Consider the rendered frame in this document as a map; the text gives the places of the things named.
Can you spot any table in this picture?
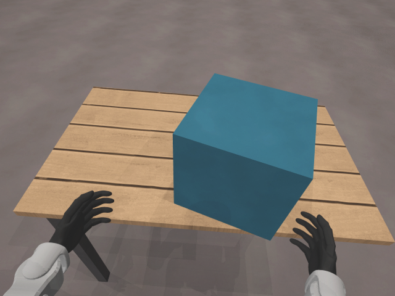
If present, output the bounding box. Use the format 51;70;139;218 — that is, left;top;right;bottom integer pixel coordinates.
13;86;395;282

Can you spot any robot left forearm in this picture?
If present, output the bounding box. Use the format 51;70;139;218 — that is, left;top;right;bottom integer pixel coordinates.
3;242;70;296

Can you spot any right robot hand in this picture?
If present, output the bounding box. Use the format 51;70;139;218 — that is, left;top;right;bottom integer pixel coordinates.
290;212;337;275

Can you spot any robot right forearm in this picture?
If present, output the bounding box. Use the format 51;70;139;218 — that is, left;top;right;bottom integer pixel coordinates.
304;270;346;296

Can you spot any left robot hand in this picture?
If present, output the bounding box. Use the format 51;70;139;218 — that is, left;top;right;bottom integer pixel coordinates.
49;191;114;253

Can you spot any carton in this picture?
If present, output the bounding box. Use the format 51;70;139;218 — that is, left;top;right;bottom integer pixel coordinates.
173;73;318;241

